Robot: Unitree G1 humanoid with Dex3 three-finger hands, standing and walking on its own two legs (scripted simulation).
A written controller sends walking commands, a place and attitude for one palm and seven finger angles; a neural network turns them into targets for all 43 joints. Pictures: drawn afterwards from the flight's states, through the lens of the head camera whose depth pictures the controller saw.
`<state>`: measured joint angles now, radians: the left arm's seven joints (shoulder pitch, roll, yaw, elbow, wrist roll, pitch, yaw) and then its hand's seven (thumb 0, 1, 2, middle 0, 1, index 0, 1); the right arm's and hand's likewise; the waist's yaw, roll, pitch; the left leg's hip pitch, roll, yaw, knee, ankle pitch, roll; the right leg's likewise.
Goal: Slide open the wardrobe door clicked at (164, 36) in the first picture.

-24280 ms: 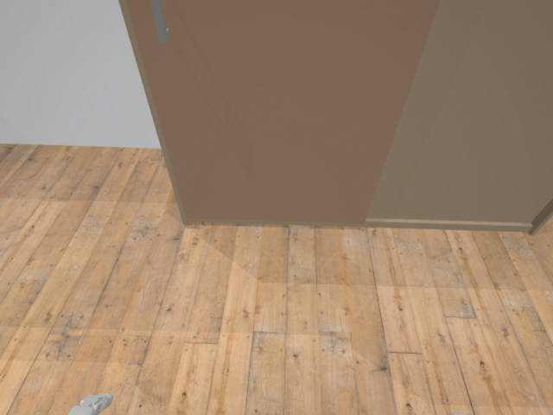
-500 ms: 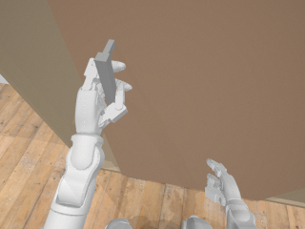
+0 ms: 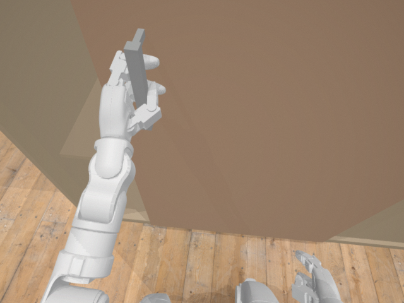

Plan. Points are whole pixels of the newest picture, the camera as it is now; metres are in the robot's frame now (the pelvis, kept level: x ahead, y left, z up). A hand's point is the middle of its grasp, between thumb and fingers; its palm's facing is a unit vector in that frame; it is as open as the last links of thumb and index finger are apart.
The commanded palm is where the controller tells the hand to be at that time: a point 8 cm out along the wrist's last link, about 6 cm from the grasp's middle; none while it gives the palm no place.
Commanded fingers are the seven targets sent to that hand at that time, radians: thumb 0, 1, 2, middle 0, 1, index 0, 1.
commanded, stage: step sideways, sliding the door along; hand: left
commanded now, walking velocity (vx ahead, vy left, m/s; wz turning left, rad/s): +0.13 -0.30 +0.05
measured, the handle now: (144, 84) +0.42 +0.17 +0.18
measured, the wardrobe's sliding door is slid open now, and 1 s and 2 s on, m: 0.29 0.41 0.59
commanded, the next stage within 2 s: none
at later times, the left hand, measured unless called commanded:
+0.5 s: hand (195, 111) +0.38 +0.08 +0.18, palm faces +0.23 -0.97 -0.01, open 6.1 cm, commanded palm +0.35 +0.05 +0.17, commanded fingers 0.00 0.90 0.90 -0.45 -1.40 -0.45 -1.40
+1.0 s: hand (237, 113) +0.38 +0.01 +0.18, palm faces +0.36 -0.93 -0.02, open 6.3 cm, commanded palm +0.35 -0.02 +0.18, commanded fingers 0.00 0.90 0.90 -0.45 -1.40 -0.45 -1.40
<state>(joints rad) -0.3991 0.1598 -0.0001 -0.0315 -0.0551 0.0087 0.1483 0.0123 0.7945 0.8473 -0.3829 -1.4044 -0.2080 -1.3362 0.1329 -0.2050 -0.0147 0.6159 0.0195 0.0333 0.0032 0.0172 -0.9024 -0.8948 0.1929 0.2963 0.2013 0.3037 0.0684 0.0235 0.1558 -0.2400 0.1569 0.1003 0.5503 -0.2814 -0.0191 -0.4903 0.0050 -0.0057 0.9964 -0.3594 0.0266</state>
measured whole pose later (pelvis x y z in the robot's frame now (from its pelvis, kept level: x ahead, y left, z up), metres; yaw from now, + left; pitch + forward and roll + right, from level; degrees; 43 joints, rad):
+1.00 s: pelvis +0.01 -0.20 -0.02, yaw +9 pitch -1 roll -4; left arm -0.55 0.19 0.06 0.10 -0.09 0.03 0.20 0.00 0.78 0.86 -0.43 -1.40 -0.16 -1.35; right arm 0.06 -0.27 -0.04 0.63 0.05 0.02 -0.05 0.01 -0.90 -0.89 0.20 0.30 0.20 0.30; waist 0.07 0.06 0.17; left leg -0.32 0.10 0.14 0.66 -0.22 0.02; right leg -0.36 -0.05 -0.10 0.78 -0.33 0.03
